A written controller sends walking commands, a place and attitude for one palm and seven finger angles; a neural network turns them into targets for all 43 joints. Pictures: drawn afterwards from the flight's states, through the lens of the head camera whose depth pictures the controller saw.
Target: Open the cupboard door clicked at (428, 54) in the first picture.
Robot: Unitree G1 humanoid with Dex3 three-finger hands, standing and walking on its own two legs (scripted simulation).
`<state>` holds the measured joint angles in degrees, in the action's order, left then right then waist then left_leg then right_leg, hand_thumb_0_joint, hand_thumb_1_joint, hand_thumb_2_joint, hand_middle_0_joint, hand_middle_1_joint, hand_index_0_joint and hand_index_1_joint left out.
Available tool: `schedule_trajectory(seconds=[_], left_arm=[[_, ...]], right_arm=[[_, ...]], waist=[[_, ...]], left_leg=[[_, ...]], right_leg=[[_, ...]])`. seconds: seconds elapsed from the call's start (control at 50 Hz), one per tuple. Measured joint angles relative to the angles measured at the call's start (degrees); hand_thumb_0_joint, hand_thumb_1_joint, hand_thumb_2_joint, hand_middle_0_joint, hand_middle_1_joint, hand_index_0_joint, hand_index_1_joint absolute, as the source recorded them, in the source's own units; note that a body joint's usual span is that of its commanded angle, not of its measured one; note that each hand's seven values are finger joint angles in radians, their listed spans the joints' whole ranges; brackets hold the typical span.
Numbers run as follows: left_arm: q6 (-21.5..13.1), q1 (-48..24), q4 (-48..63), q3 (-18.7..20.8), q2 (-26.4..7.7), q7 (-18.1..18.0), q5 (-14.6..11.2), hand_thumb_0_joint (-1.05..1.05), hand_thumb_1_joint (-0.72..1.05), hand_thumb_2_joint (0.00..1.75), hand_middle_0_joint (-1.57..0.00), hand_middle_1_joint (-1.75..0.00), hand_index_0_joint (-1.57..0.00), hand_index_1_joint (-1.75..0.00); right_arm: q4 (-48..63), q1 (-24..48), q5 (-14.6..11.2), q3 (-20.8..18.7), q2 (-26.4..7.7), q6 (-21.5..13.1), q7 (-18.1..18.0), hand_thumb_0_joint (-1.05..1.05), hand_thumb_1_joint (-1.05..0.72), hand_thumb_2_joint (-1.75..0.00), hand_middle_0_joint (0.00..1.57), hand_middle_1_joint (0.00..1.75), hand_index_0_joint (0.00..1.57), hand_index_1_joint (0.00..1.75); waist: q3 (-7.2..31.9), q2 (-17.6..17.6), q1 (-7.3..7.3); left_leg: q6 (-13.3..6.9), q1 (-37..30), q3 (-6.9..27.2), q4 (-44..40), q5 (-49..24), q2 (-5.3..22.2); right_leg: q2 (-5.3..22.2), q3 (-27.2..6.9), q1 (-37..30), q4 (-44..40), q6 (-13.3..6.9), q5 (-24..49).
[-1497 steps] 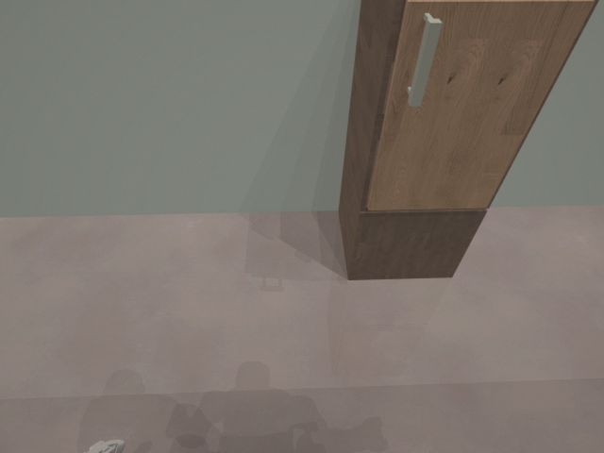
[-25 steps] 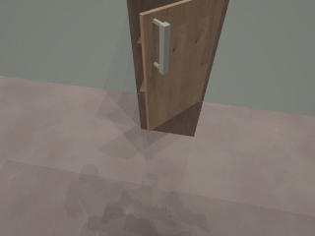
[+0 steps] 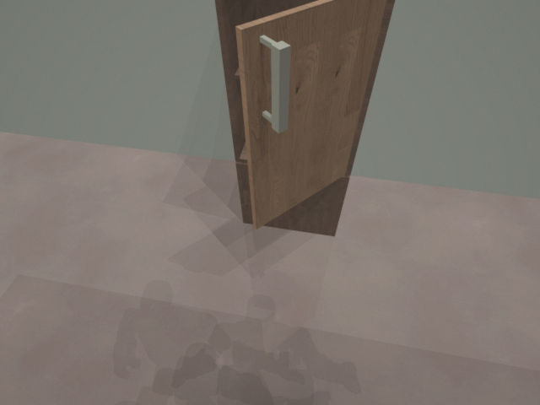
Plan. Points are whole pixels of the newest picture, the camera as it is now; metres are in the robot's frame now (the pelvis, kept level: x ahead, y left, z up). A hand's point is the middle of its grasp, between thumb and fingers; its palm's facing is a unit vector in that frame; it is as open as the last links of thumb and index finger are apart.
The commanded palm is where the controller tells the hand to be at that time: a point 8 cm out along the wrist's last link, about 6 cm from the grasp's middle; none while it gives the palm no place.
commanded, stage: walk to a spot facing it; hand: left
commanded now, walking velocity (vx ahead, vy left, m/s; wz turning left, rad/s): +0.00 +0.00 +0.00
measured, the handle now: (273, 86) +0.65 +0.03 +0.13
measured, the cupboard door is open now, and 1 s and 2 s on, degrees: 48 48 48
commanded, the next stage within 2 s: none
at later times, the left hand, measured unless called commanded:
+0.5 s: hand out of the picture +0.07 +0.19 -0.18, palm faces -0.15 -0.95 -0.26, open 7.4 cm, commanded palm none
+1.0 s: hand out of the picture +0.10 +0.16 -0.18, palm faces -0.36 -0.90 -0.25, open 7.4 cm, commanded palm none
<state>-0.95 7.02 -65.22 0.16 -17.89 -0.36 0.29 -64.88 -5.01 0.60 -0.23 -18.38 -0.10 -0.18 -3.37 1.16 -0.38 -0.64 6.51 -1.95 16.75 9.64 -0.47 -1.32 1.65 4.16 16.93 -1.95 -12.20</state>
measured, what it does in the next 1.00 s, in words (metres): lifts its left foot, turning right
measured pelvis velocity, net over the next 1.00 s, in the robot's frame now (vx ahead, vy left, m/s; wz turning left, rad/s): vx -0.02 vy -0.01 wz -0.47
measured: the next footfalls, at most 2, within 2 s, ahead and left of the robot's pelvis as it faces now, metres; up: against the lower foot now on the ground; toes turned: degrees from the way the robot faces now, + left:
left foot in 1.02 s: +0.07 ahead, +0.11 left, +0.00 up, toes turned -30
right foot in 1.28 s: -0.05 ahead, -0.17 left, +0.00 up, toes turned -36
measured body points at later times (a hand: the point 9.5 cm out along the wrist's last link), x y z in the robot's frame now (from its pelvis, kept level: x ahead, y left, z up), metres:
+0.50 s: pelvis -0.02 -0.01 -0.02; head +0.03 -0.03 +0.43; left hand +0.08 +0.24 -0.16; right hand +0.00 -0.27 -0.18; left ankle -0.01 +0.11 -0.75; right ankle -0.04 -0.09 -0.73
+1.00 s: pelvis -0.02 -0.01 -0.01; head +0.04 -0.03 +0.43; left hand +0.12 +0.21 -0.16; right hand +0.01 -0.30 -0.14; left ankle +0.03 +0.13 -0.74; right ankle -0.04 -0.11 -0.75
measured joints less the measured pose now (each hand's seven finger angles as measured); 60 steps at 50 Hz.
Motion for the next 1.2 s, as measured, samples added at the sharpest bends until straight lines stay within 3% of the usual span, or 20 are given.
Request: schedule_trajectory(seconds=[0.18,0.42,0.5,0.54,0.56,0.58,0.64,0.68,0.72,0.92,1.0,1.02,1.06,1.12,1.16,1.2], left_arm=[[0.1,-0.5,0.8,0.2,0.3,-0.1,0.0,0.0,0.9,0.9,-0.2,-0.3,-0.2,-0.3],[4.1,3.0,5.7,1.7,3.7,0.4,0.3,0.0,0.9,0.9,-0.2,-0.3,-0.2,-0.3],[5.3,2.7,7.7,2.3,4.7,1.1,0.4,0.0,0.9,0.9,-0.2,-0.3,-0.2,-0.3],[5.4,2.7,8.7,2.6,5.5,1.5,0.5,0.0,0.9,0.9,-0.2,-0.3,-0.2,-0.3],[5.1,3.1,9.4,2.7,5.7,1.7,0.6,0.0,0.9,0.9,-0.2,-0.3,-0.2,-0.3],[4.4,3.8,10.2,2.9,5.5,1.8,0.8,0.0,0.9,0.9,-0.2,-0.3,-0.2,-0.3],[3.6,4.3,10.5,3.2,6.0,0.8,0.8,0.0,0.9,0.9,-0.2,-0.3,-0.2,-0.3],[3.9,5.0,10.4,3.4,6.3,0.3,0.8,0.0,0.9,0.9,-0.2,-0.3,-0.2,-0.3],[3.9,5.9,10.2,3.4,6.4,0.0,0.8,0.0,0.9,0.9,-0.2,-0.3,-0.2,-0.3],[3.6,7.0,10.3,4.2,5.7,-0.1,1.1,0.0,0.9,0.9,-0.2,-0.3,-0.2,-0.3],[4.2,6.4,10.8,4.5,4.7,-0.1,0.7,0.0,0.9,0.9,-0.2,-0.3,-0.2,-0.3],[4.5,6.3,11.1,4.4,4.9,0.1,0.4,0.0,0.9,0.9,-0.2,-0.3,-0.2,-0.3],[5.0,4.2,11.2,4.7,3.6,0.8,0.4,0.0,0.9,0.9,-0.2,-0.3,-0.2,-0.3],[5.0,2.3,12.7,5.5,1.9,1.6,0.8,0.0,0.9,0.9,-0.2,-0.3,-0.2,-0.3],[4.9,1.4,13.7,5.6,1.5,2.2,0.8,0.0,0.91,0.9,-0.2,-0.3,-0.2,-0.3],[4.5,1.1,14.5,5.3,1.5,2.6,0.7,0.0,0.91,0.9,-0.2,-0.3,-0.2,-0.3]], right_arm=[[0.3,-0.1,0.1,-0.1,-0.2,0.0,-0.3,0.0,-0.9,-0.9,0.2,0.3,0.21,0.3],[5.7,-3.2,0.4,-1.5,4.6,2.0,-1.4,0.0,-0.9,-0.9,0.2,0.3,0.21,0.3],[6.7,-4.5,0.9,-2.0,5.2,1.8,-1.4,0.0,-0.9,-0.9,0.2,0.3,0.21,0.3],[6.8,-5.3,1.1,-2.3,4.9,1.9,-1.5,0.0,-0.9,-0.9,0.2,0.3,0.21,0.3],[6.8,-5.7,1.0,-2.3,4.7,2.1,-1.5,0.0,-0.9,-0.9,0.2,0.3,0.21,0.3],[6.8,-6.1,0.7,-2.4,4.9,2.5,-1.5,0.0,-0.9,-0.89,0.2,0.3,0.21,0.3],[6.7,-4.5,0.0,-3.3,4.5,4.1,-1.2,0.0,-0.9,-0.89,0.2,0.3,0.21,0.3],[7.3,-3.3,0.0,-3.7,4.5,4.3,-1.0,0.01,-0.9,-0.9,0.2,0.3,0.21,0.3],[8.3,-2.2,0.0,-3.8,4.7,4.0,-0.9,0.01,-0.9,-0.9,0.2,0.3,0.21,0.3],[12.2,2.8,-1.0,-3.2,6.3,2.3,-1.7,0.0,-0.9,-0.9,0.2,0.3,0.2,0.3],[13.5,3.0,-1.2,-2.5,6.6,1.1,-1.8,0.0,-0.9,-0.9,0.2,0.3,0.2,0.3],[14.2,2.2,-0.9,-2.4,5.9,0.6,-1.9,0.0,-0.9,-0.9,0.2,0.3,0.21,0.3],[14.0,1.5,0.0,-2.2,6.4,0.3,-2.4,0.0,-0.9,-0.9,0.2,0.3,0.21,0.3],[13.8,-0.9,1.0,-1.5,7.1,0.7,-2.1,0.0,-0.9,-0.9,0.2,0.3,0.21,0.3],[13.6,-2.2,1.4,-1.5,6.9,0.9,-2.1,0.0,-0.9,-0.89,0.2,0.3,0.21,0.3],[13.6,-3.2,1.5,-1.7,6.3,1.1,-1.9,0.0,-0.9,-0.89,0.2,0.3,0.21,0.3]], waist=[[0.1,-0.2,0.04],[-1.5,-1.4,0.37],[-3.6,-1.5,0.98],[-4.4,-0.3,1.12],[-4.4,0.3,1.24],[-3.9,-0.1,1.44],[-5.3,0.9,1.25],[-5.3,0.6,1.34],[-5.0,-0.3,1.49],[-3.3,-3.5,3.07],[-2.1,-3.7,2.73],[-1.3,-1.8,2.17],[-2.5,-2.9,2.16],[-3.2,-3.6,2.74],[-3.6,-2.6,2.82],[-4.1,-1.2,2.59]], left_leg=[[0.3,-0.3,-0.5,0.3,0.5,0.4],[0.7,4.2,-6.6,11.3,6.7,3.1],[0.7,5.0,-9.4,13.7,7.7,3.7],[1.3,5.4,-9.9,15.2,8.3,4.9],[1.8,6.2,-10.0,16.9,9.1,5.7],[2.1,8.0,-9.7,20.4,10.5,5.9],[2.5,14.7,-2.0,37.7,18.3,4.4],[2.8,18.2,0.3,45.1,16.9,3.4],[3.3,19.8,1.2,47.0,15.4,2.7],[3.6,15.6,3.6,30.9,16.3,0.8],[2.6,10.0,4.3,15.3,10.2,0.9],[1.4,8.8,5.7,11.0,6.6,2.6],[1.9,9.0,4.9,13.0,5.6,2.5],[3.0,7.7,3.6,12.5,7.1,3.9],[3.6,7.0,3.0,12.1,7.3,5.4],[4.2,6.7,1.9,13.2,8.2,7.1]], right_leg=[[-0.3,-0.5,0.0,0.3,-0.2,-0.3],[-2.7,-6.3,8.0,13.7,-0.6,-5.0],[-1.2,-4.0,13.9,27.0,0.7,-13.7],[-0.1,-2.3,14.4,28.2,1.0,-14.8],[0.3,-1.9,13.5,25.3,1.1,-11.8],[0.8,-2.8,12.9,21.6,0.6,-7.1],[-1.2,-2.9,13.3,21.7,-1.4,-7.2],[-2.0,-4.0,13.0,18.9,-2.0,-6.1],[-2.5,-5.8,12.7,15.6,-2.0,-3.7],[-4.5,-14.2,12.2,8.6,-1.2,1.8],[-6.3,-16.2,14.2,11.3,0.2,1.0],[-7.6,-14.6,16.2,14.8,0.8,-3.3],[-5.6,-10.8,20.1,26.4,2.9,-12.5],[-2.6,-5.7,24.3,38.7,4.8,-15.4],[-0.8,-3.1,24.2,38.3,5.2,-15.6],[0.3,-1.1,21.9,32.8,5.0,-14.8]])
